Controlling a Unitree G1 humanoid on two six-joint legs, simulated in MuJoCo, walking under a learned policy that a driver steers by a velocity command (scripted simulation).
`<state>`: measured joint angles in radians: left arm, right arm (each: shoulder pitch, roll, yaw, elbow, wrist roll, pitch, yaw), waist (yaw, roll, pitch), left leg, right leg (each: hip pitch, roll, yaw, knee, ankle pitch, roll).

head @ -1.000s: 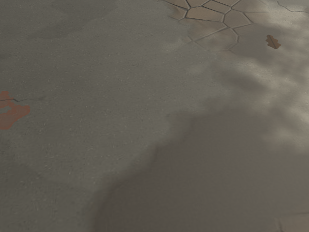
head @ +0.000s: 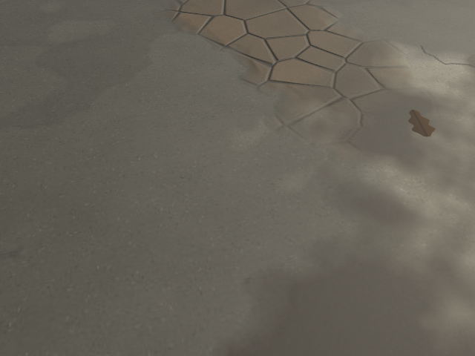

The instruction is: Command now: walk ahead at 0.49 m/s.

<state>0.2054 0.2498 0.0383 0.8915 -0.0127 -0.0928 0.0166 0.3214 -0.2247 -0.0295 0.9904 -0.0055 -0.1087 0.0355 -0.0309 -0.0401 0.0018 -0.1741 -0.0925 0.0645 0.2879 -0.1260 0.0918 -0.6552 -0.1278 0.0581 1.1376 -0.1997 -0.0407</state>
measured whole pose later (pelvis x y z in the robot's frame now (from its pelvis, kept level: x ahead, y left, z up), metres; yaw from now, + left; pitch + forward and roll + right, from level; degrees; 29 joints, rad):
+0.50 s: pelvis +0.27 -0.07 +0.00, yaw +11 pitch +1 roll -1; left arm 0.26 0.23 0.05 0.90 0.01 -0.12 -0.01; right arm 0.26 -0.29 -0.07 0.89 0.04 -0.05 -0.01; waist 0.02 0.05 0.01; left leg -0.60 0.08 -0.07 1.16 -0.24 0.05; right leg -0.19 0.01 -0.14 0.34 -0.17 -0.04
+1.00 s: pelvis +0.49 +0.07 -0.01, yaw +28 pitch +2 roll -1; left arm 0.16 0.28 0.07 0.82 -0.01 -0.12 0.01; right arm 0.24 -0.26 -0.08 0.77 0.01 -0.06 0.04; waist -0.01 -0.02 0.05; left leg -0.34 -0.10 0.00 0.48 -0.17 0.11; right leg -0.49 -0.10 0.05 1.21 -0.34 0.00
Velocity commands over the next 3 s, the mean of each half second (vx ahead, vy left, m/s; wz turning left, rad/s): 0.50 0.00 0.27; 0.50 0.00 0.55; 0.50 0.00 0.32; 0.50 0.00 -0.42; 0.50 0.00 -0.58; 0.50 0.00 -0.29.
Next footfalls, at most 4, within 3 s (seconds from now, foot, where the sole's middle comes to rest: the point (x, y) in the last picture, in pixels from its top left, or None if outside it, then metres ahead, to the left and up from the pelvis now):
0.28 right None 0.33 -0.16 -0.78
0.84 left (185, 348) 0.55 0.15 -0.78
1.38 right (188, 243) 0.90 0.16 -0.78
1.86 left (99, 224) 0.98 0.47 -0.78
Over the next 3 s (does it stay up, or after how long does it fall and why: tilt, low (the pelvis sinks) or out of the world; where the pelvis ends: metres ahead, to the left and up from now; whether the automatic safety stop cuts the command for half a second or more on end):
stays up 1.50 0.40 -0.01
